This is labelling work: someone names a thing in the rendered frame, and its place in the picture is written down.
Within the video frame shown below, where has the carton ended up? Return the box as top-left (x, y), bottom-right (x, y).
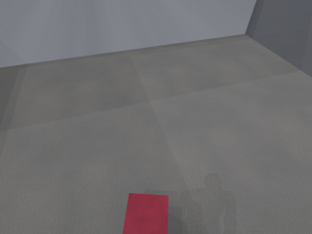
top-left (122, 193), bottom-right (169, 234)

